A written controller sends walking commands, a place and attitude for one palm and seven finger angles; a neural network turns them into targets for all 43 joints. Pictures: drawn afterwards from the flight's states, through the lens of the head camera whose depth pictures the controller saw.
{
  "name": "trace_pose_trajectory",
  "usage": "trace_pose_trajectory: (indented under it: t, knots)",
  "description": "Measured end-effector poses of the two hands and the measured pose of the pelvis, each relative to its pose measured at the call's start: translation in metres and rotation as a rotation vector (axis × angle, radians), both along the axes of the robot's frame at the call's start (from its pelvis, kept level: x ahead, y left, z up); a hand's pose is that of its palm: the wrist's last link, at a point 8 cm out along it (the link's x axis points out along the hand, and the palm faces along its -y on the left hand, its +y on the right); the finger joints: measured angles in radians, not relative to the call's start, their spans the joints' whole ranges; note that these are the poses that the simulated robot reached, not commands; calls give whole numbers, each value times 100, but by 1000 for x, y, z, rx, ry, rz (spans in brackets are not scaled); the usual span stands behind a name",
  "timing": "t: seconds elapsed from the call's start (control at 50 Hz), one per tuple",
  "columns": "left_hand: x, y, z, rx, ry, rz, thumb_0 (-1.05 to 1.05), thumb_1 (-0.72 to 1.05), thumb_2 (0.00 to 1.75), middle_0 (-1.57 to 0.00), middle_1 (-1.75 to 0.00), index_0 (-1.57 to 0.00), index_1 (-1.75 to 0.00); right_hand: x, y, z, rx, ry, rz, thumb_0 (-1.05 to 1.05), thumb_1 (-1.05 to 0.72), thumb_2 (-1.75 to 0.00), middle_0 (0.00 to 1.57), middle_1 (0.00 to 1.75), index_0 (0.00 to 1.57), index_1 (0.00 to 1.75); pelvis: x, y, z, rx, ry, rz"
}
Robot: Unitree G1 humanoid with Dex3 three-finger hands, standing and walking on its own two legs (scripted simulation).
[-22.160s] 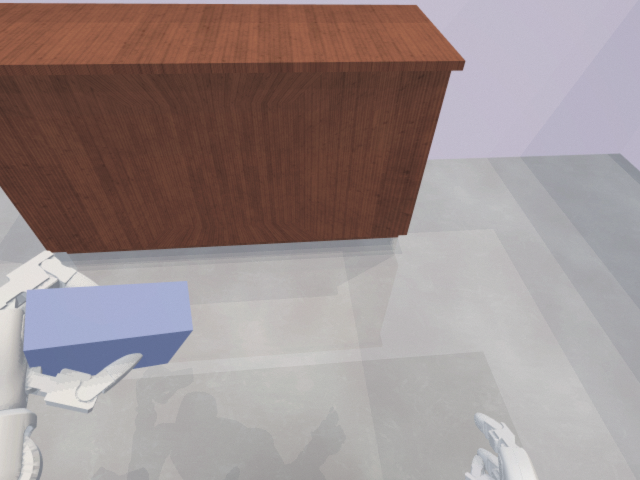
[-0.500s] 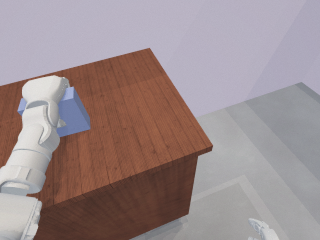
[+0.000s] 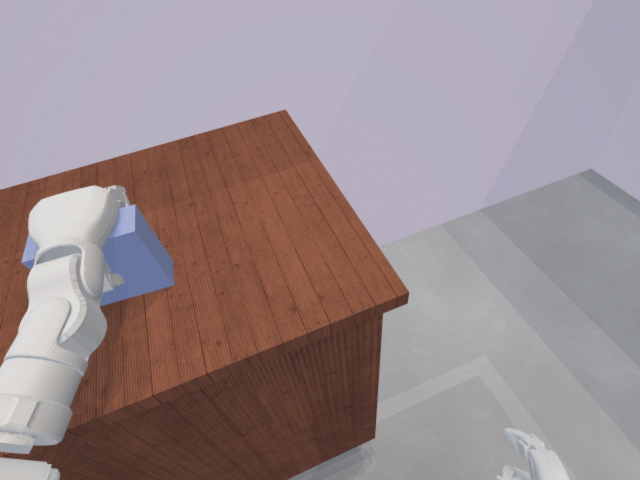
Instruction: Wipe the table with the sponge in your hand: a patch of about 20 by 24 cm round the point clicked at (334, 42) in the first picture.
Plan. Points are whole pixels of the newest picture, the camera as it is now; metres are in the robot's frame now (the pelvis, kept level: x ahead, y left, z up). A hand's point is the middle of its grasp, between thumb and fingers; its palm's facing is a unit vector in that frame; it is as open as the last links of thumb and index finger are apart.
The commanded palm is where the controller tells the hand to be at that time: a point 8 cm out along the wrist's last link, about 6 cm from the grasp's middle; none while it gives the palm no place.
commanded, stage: wipe back along the middle lane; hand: left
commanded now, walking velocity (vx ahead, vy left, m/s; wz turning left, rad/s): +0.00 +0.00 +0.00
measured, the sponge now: (114, 269) +0.35 +0.31 +0.09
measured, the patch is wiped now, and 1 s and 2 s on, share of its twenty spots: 0.50 0.75 0.80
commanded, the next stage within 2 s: slide across to the third lane in 1.06 s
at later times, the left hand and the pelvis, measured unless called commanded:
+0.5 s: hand (104, 274) +0.31 +0.28 +0.13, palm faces +0.11 -0.03 -0.99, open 9.2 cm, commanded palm +0.26 +0.27 +0.15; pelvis +0.00 +0.01 +0.00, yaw +0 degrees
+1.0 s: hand (111, 309) +0.26 +0.25 +0.13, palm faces +0.18 -0.08 -0.98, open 9.2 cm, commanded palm +0.21 +0.24 +0.15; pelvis -0.01 +0.00 +0.00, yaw -1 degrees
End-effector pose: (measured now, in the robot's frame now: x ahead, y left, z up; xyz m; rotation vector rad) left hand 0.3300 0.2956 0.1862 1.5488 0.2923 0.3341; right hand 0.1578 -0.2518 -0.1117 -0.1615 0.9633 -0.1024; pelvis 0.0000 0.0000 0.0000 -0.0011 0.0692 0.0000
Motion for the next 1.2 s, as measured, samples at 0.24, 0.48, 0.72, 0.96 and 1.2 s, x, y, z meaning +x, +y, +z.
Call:
trace_pose_trajectory:
  t: [0.24, 0.48, 0.72, 0.96, 1.2]
  knots:
    - [-26, -12, -2, -17, -52, 13, 3, -42, 110, -73, -149, -76, -150, 32, 29, 11, 49, -94, 64, 1, -90, -90, 20, 30, 20, 30, -3, 5, -1, 2, -19, 3]
    - [-45, -21, -2, -39, -82, 13, 4, -42, 110, -71, -151, -76, -149, 47, 45, 19, 75, -154, 101, 1, -90, -90, 20, 30, 20, 30, -4, 9, -1, 2, -35, -4]
    - [-67, -34, -3, -59, -114, 18, 4, -41, 109, -69, -152, -77, -148, 50, 46, 19, 89, -169, 115, 1, -90, -90, 20, 30, 20, 30, -5, 8, -2, 5, -49, -13]
    - [-92, -47, -5, -88, -148, 8, 4, -42, 109, -67, -152, -78, -147, 53, 42, 22, 98, -194, 118, 1, -90, -90, 20, 30, 20, 30, -7, 2, -2, 9, -63, -23]
    - [-117, -64, -5, -97, -174, -9, 5, -41, 108, -67, -152, -78, -146, 55, 32, 24, 106, -214, 115, 1, -90, -90, 20, 30, 20, 30, -8, -7, -3, 13, -77, -29]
